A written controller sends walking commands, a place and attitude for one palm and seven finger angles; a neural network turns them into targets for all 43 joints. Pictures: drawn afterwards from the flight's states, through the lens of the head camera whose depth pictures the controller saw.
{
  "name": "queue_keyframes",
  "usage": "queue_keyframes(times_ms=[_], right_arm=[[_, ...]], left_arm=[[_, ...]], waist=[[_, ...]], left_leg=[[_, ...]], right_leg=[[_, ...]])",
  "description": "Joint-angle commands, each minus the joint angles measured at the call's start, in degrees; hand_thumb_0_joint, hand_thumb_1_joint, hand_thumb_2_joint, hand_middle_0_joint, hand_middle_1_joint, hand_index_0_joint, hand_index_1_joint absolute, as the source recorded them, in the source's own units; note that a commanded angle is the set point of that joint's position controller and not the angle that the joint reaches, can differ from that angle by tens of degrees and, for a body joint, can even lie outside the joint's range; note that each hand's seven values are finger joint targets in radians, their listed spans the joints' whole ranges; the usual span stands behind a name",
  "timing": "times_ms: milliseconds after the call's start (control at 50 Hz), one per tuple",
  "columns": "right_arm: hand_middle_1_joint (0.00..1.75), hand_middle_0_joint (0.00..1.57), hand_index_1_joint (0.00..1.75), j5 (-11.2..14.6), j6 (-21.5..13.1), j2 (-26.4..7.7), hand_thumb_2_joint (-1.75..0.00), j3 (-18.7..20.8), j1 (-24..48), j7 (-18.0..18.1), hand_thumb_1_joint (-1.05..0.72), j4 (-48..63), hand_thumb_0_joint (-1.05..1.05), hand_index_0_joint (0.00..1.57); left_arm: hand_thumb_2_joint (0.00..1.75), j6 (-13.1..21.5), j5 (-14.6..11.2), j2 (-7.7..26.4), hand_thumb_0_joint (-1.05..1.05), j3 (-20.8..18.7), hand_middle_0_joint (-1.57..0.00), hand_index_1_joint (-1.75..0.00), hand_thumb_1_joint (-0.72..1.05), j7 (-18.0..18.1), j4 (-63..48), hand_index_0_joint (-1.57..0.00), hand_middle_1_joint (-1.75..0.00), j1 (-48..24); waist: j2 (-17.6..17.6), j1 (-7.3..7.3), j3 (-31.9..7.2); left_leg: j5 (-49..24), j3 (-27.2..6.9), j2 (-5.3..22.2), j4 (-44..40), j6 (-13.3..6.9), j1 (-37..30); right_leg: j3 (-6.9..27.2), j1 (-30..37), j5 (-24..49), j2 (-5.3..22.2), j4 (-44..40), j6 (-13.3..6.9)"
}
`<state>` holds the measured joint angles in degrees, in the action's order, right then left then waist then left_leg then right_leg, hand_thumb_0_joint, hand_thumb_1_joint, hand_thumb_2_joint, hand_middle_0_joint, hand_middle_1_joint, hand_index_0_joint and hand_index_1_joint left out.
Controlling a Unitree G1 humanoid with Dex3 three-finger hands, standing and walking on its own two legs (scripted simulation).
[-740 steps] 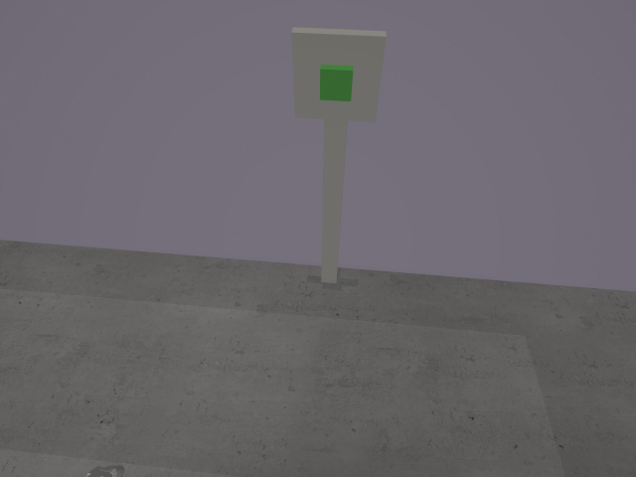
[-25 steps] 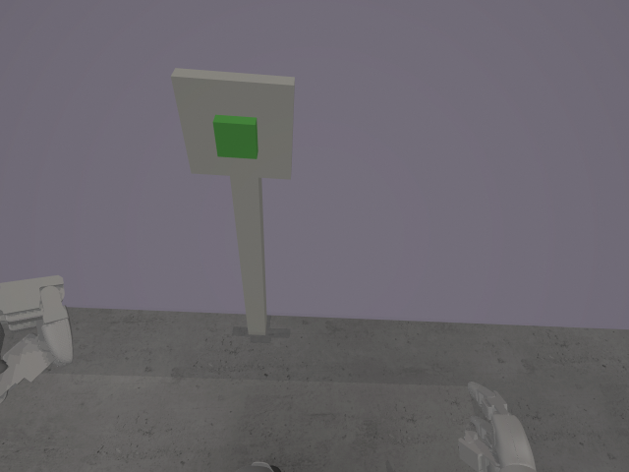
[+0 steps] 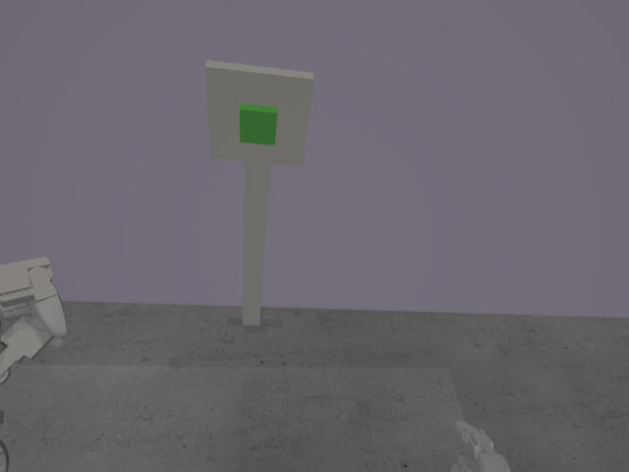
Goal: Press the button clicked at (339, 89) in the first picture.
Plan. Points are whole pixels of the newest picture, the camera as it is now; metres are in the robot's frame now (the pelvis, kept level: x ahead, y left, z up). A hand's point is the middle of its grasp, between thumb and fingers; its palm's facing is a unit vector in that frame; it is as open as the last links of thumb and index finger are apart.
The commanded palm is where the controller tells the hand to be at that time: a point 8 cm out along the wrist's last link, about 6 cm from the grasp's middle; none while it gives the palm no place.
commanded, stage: stop stepping back and stand still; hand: left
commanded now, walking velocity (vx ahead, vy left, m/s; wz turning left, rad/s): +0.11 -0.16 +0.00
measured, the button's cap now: (258, 124) +0.73 +0.15 +0.07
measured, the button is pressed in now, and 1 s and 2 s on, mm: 0 0 0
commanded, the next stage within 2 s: let the arm hang, fingers relaxed in 0.70 s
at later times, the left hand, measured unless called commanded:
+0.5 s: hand out of the picture +0.13 +0.29 +0.17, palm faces +0.41 -0.87 -0.26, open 3.1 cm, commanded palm +0.06 +0.33 +0.19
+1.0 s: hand out of the picture +0.07 +0.26 -0.13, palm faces +0.10 -0.95 -0.28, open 3.0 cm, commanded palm none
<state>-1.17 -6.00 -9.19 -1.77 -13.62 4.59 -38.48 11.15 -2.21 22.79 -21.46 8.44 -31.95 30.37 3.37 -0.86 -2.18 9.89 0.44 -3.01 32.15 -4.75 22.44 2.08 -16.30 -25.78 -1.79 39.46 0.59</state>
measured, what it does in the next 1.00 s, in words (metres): steps on the spot: right foot, then left foot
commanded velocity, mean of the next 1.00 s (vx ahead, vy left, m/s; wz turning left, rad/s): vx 0.11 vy -0.06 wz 0.00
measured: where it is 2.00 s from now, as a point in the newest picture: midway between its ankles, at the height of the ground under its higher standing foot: outside the picture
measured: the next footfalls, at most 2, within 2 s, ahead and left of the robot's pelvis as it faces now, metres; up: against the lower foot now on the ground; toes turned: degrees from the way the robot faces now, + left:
right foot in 0.26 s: -0.03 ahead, -0.07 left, +0.00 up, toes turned -7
left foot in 0.44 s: +0.02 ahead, +0.14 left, +0.00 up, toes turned +5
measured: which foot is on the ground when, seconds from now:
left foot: down 0.00-0.26, up 0.28-0.42, down 0.44-1.00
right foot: up 0.00-0.24, down 0.26-0.44, up 0.46-0.74, down 0.76-1.00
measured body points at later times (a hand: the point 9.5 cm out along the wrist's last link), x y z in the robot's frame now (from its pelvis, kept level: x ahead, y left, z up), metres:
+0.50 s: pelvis -0.08 +0.05 -0.01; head -0.11 +0.10 +0.43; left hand +0.10 +0.34 +0.18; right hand +0.06 -0.20 -0.07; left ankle -0.01 +0.14 -0.73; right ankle -0.08 -0.07 -0.70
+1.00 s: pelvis -0.07 +0.05 -0.02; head -0.08 +0.05 +0.43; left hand +0.07 +0.31 -0.11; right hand +0.06 -0.20 -0.14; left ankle -0.02 +0.14 -0.73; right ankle -0.12 -0.05 -0.73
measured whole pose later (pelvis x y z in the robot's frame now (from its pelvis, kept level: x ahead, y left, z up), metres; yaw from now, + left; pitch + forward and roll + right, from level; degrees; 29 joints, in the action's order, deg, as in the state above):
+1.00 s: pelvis -0.07 +0.05 -0.02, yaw +2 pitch +0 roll +0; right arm -2.5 0.7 -13.8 0.2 -11.3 0.0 -46.3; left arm -4.7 1.8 12.2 -4.9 1.5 32.0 16.2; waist -0.7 -2.1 -1.8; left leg 18.1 4.3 -0.8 42.8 -3.3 24.8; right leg -6.5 -14.6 -27.9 2.4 43.1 -0.6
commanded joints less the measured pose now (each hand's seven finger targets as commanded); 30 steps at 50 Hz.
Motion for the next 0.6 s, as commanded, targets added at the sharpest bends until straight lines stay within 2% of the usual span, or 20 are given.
queue_keyframes(times_ms=[0,40,140,160,180,200,220,240,260,280,320,360,380,400,420,440,480,500,540,580], right_arm=[[0.30,0.20,0.30,0.0,-6.2,-8.0,-0.90,2.6,6.4,-1.0,-0.90,11.7,0.00,0.20],[0.30,0.20,0.30,0.1,-5.6,-8.4,-0.90,2.7,6.4,-1.6,-0.90,11.9,0.00,0.20],[0.30,0.20,0.30,-0.8,-3.1,-8.5,-0.90,3.7,5.8,-0.5,-0.90,11.8,0.00,0.20],[0.30,0.20,0.30,-1.0,-2.4,-8.6,-0.90,3.9,5.7,-0.2,-0.90,11.7,0.00,0.20],[0.30,0.20,0.30,-1.0,-1.7,-8.3,-0.90,3.8,5.8,0.0,-0.90,11.6,0.00,0.20],[0.30,0.20,0.30,-0.5,-0.9,-7.9,-0.90,3.6,5.3,0.0,-0.90,11.3,0.00,0.20],[0.30,0.20,0.30,-0.3,-0.3,-8.4,-0.90,4.0,5.2,0.0,-0.90,10.6,0.00,0.20],[0.30,0.20,0.30,-0.8,0.3,-8.8,-0.90,4.0,6.3,-0.2,-0.90,10.1,0.00,0.20],[0.30,0.20,0.30,-0.5,0.4,-9.4,-0.90,4.3,6.5,-0.7,-0.90,10.1,0.00,0.20],[0.30,0.20,0.30,0.3,0.3,-8.9,-0.90,4.3,6.3,-1.1,-0.90,10.3,0.00,0.20],[0.30,0.20,0.30,0.4,0.0,-9.2,-0.90,4.4,7.2,-0.3,-0.90,10.1,0.00,0.20],[0.30,0.20,0.30,0.2,-0.6,-8.8,-0.90,3.3,8.7,0.7,-0.90,9.7,0.00,0.20],[0.30,0.20,0.30,0.3,-1.1,-9.3,-0.90,3.2,8.7,1.2,-0.90,9.6,0.00,0.20],[0.30,0.20,0.30,0.1,-2.1,-10.9,-0.90,3.0,7.4,1.4,-0.90,10.0,0.00,0.20],[0.30,0.20,0.30,0.1,-3.0,-10.7,-0.90,2.9,5.7,0.8,-0.90,11.1,0.00,0.20],[0.30,0.20,0.30,-0.4,-3.8,-8.9,-0.90,2.6,6.6,0.1,-0.90,10.9,0.00,0.20],[0.30,0.20,0.30,-0.4,-4.3,-8.6,-0.90,3.4,8.5,-1.1,-0.90,11.8,0.00,0.20],[0.30,0.20,0.30,-0.2,-4.4,-8.4,-0.90,3.5,7.9,-1.5,-0.90,11.5,0.00,0.20],[0.30,0.20,0.30,0.1,-3.9,-8.5,-0.90,3.4,6.8,-2.0,-0.90,11.5,0.00,0.20],[0.30,0.20,0.30,-0.1,-3.2,-8.8,-0.90,3.3,6.0,-1.6,-0.90,11.9,0.00,0.20]], left_arm=[[0.90,4.4,0.4,8.6,0.00,-4.9,-1.30,-1.50,0.90,0.8,-20.5,-1.30,-1.50,3.8],[0.90,2.5,0.8,6.2,0.00,-3.0,-1.30,-1.50,0.90,0.9,-18.0,-1.30,-1.50,9.2],[0.90,-0.5,0.0,8.5,0.00,-4.4,-1.30,-1.50,0.90,1.6,-14.1,-1.30,-1.50,8.7],[0.90,-1.0,-0.2,9.0,0.00,-4.6,-1.30,-1.50,0.90,1.5,-14.1,-1.30,-1.50,7.7],[0.90,-1.6,-0.3,10.1,0.00,-5.4,-1.30,-1.50,0.90,1.3,-13.2,-1.30,-1.50,7.7],[0.90,-1.6,-0.6,10.4,0.00,-5.2,-1.30,-1.50,0.90,0.8,-13.8,-1.30,-1.50,6.3],[0.90,-1.5,-0.8,11.5,0.00,-6.4,-1.30,-1.50,0.90,0.6,-14.3,-1.30,-1.50,5.1],[0.90,-1.4,-1.5,12.6,0.00,-7.8,-1.30,-1.50,0.90,0.6,-16.4,-1.30,-1.50,1.5],[0.90,-0.7,-1.3,12.4,0.00,-8.1,-1.30,-1.50,0.90,0.6,-17.6,-1.30,-1.50,-2.5],[0.90,-0.7,-0.8,10.6,0.00,-6.1,-1.30,-1.50,0.90,0.4,-16.9,-1.30,-1.50,-4.9],[0.90,-0.7,0.3,6.9,0.00,-3.2,-1.30,-1.50,0.90,0.9,-10.9,-1.30,-1.50,-3.1],[0.90,0.1,1.1,6.8,0.00,-1.8,-1.30,-1.50,0.90,1.6,-12.8,-1.30,-1.50,-6.4],[0.90,0.5,1.0,7.0,0.00,-1.4,-1.30,-1.50,0.90,1.5,-14.3,-1.30,-1.50,-8.3],[0.90,1.3,1.0,7.4,0.00,-1.9,-1.30,-1.50,0.90,1.7,-16.2,-1.30,-1.50,-9.9],[0.90,3.0,1.4,7.6,0.00,-3.0,-1.30,-1.50,0.90,2.1,-19.3,-1.30,-1.50,-10.9],[0.90,4.1,1.5,10.7,0.00,-5.9,-1.30,-1.50,0.90,1.7,-18.6,-1.30,-1.50,-9.2],[0.90,4.0,1.4,13.8,0.00,-9.1,-1.30,-1.50,0.90,1.1,-21.3,-1.30,-1.50,-5.4],[0.90,3.8,1.4,10.8,0.00,-7.9,-1.30,-1.50,0.90,1.1,-19.0,-1.30,-1.50,-0.1],[0.90,3.3,1.2,6.5,0.00,-4.8,-1.30,-1.50,0.90,0.9,-17.0,-1.30,-1.50,5.7],[0.90,2.4,1.0,5.7,0.00,-3.6,-1.30,-1.50,0.90,1.0,-15.0,-1.30,-1.50,7.4]], waist=[[-12.6,1.20,-5.2],[-14.4,1.38,-4.3],[-14.7,1.41,-2.4],[-13.7,1.46,-2.4],[-9.5,1.37,-2.1],[-2.6,0.88,-2.9],[4.2,0.61,-3.6],[6.7,0.55,-3.0],[8.7,0.17,-2.3],[10.1,-0.73,-1.9],[2.6,-1.18,5.5],[-3.9,-1.39,7.4],[-8.8,-1.72,7.9],[-20.4,-1.62,8.8],[-32.8,-1.39,8.2],[-26.3,-1.10,7.5],[-14.4,0.96,5.1],[-11.9,1.25,4.0],[-15.2,1.44,2.0],[-19.5,1.08,1.6]], left_leg=[[25.1,-21.9,16.6,-29.4,6.9,-10.0],[23.2,-14.9,13.4,-30.8,7.4,-7.3],[18.8,-7.1,10.2,-30.6,10.7,-5.1],[18.1,-5.4,9.0,-28.6,11.3,-3.3],[16.7,-3.3,7.5,-23.9,11.0,-2.3],[12.9,0.7,4.9,-11.3,9.5,-5.9],[9.6,1.2,3.2,7.9,7.9,-9.8],[8.2,0.1,3.1,21.9,7.1,-6.5],[9.5,-3.6,5.1,29.6,6.8,-2.4],[11.7,-3.1,4.2,32.6,6.1,1.7],[13.0,-1.3,8.1,24.1,4.2,-1.4],[14.8,1.9,7.6,8.8,3.2,-7.2],[15.5,3.2,6.3,-0.2,3.5,-10.0],[26.7,-9.8,11.2,-12.5,1.0,-9.4],[34.7,-32.6,22.6,-23.8,-4.1,-10.0],[43.1,-38.1,24.9,-29.8,-4.8,-1.9],[38.6,-32.1,22.4,-28.4,-1.9,3.2],[33.6,-24.2,20.6,-26.8,-2.1,3.8],[28.3,-11.8,16.1,-25.8,0.0,5.5],[28.6,-8.0,14.4,-27.1,2.0,6.8]], right_leg=[[0.6,-2.7,0.1,-1.3,7.2,-0.8],[-3.6,1.7,0.3,-2.9,3.5,-0.8],[-9.6,10.3,-3.9,-5.1,-10.0,-2.2],[-10.0,13.4,-2.7,-5.1,-14.2,-2.8],[-8.6,14.3,-0.6,-3.4,-19.2,-3.6],[-4.4,9.3,1.1,2.4,-24.6,-5.8],[5.3,-2.2,-3.9,12.2,-28.8,-10.4],[11.6,-8.9,-8.6,20.4,-30.4,-14.9],[12.0,-10.6,-11.2,22.7,-28.3,-15.9],[12.2,-11.1,-20.7,20.6,-29.3,-14.5],[7.9,-16.6,-20.4,18.3,-27.7,-12.0],[3.0,-17.5,-20.6,15.7,-21.2,-10.5],[-1.3,-17.7,-19.2,12.1,-14.0,-8.6],[-4.8,-19.1,-15.2,5.4,1.0,-5.6],[-8.6,-23.1,-11.7,-1.4,17.8,-1.9],[-2.2,-18.6,-6.5,0.1,27.8,-2.4],[-1.0,-13.7,-0.9,2.0,29.4,-2.3],[-2.8,-10.4,1.9,2.1,26.2,-2.1],[-8.2,-1.4,2.4,0.5,14.3,-1.8],[-11.4,5.2,-1.1,-1.6,5.8,-2.1]])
